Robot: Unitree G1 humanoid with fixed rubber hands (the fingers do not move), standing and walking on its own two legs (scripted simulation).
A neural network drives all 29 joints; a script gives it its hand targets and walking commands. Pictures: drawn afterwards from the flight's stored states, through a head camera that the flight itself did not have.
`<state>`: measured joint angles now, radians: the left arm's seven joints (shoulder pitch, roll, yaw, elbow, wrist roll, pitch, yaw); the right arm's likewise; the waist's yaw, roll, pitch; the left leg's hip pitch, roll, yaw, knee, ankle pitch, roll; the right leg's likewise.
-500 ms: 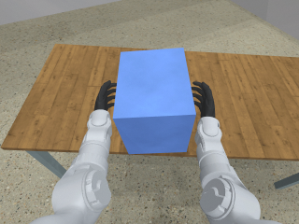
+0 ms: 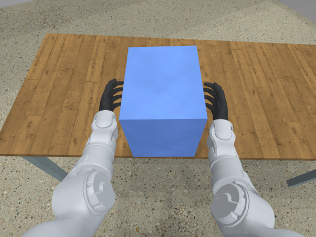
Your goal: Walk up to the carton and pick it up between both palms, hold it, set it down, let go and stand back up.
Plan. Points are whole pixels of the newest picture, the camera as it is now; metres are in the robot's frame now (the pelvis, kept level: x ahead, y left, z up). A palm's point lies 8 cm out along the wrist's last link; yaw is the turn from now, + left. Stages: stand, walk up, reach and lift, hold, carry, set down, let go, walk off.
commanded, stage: set down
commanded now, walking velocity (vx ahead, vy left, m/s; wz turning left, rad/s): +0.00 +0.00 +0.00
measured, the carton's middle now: (163, 104) +0.50 -0.04 -0.03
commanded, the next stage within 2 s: none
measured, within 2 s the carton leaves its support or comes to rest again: rests again in 0.28 s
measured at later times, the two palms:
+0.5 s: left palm (114, 110) +0.46 +0.11 +0.01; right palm (220, 121) +0.41 -0.18 +0.01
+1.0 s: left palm (114, 111) +0.45 +0.11 +0.01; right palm (219, 123) +0.40 -0.18 +0.01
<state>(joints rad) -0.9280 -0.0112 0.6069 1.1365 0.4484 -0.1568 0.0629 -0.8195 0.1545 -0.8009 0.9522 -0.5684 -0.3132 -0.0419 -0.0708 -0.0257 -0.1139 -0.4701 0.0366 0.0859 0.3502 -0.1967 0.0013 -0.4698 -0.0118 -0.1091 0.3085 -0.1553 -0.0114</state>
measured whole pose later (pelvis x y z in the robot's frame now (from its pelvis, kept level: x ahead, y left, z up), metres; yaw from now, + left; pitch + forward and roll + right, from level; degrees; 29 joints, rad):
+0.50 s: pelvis -0.01 +0.00 -0.01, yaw +0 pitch +24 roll +0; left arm -0.99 0.02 0.61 1.24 0.45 -0.27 0.08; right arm -0.83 0.13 -0.81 0.98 -0.58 -0.36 -0.06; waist -0.08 -0.01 -0.15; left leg -0.62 0.04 0.09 0.38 -0.19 0.00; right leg -0.62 -0.01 -0.11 0.34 -0.14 -0.02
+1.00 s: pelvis -0.01 +0.00 -0.01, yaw +0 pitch +24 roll -1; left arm -1.00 0.00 0.66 1.21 0.50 -0.27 0.08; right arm -0.84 0.15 -0.85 0.95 -0.62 -0.35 -0.04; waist -0.08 -0.02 -0.14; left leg -0.62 0.04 0.09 0.38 -0.18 0.00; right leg -0.62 -0.01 -0.11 0.33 -0.14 -0.02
